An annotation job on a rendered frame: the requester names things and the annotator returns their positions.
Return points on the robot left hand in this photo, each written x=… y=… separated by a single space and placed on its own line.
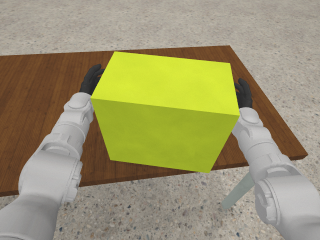
x=91 y=79

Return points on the table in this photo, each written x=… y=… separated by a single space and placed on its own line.
x=35 y=87

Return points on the right robot forearm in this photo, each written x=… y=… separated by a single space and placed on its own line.
x=259 y=149

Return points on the robot right hand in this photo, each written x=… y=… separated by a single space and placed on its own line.
x=244 y=95

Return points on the carton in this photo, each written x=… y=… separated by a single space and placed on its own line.
x=165 y=111

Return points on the left robot forearm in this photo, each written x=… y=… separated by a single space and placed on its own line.
x=69 y=133

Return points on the right robot upper arm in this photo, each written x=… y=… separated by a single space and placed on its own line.
x=290 y=204

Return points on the left robot upper arm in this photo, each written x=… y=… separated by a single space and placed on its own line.
x=51 y=180

